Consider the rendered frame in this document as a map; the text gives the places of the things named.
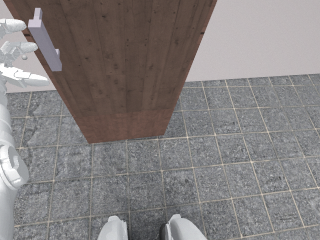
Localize robot left hand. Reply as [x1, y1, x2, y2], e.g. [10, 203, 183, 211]
[0, 18, 50, 89]

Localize cupboard door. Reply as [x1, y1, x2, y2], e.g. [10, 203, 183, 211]
[10, 0, 213, 117]

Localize robot left upper arm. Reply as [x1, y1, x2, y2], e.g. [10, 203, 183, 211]
[0, 144, 29, 240]

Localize robot left forearm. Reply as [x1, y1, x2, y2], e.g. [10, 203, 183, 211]
[0, 80, 16, 149]

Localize right robot shin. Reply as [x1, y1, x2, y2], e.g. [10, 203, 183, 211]
[165, 214, 181, 240]

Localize handle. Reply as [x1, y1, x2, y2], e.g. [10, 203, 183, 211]
[28, 7, 62, 72]

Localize robot left thigh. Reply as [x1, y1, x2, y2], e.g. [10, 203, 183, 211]
[97, 220, 128, 240]

